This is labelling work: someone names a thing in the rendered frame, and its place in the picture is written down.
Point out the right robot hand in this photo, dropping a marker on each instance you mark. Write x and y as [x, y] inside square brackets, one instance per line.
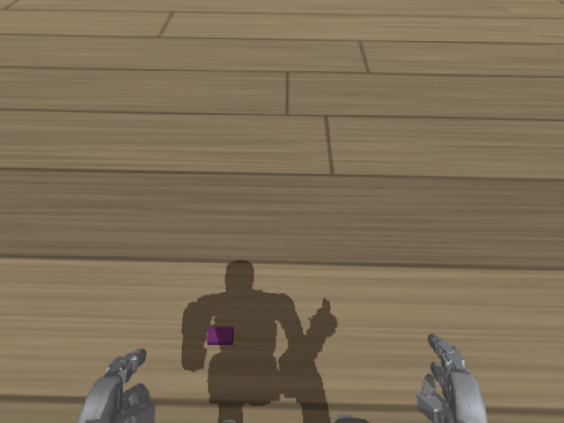
[464, 402]

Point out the small box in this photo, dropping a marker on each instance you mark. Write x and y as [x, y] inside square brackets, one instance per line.
[220, 335]

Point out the left robot hand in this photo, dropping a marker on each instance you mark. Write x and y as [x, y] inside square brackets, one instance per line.
[106, 403]

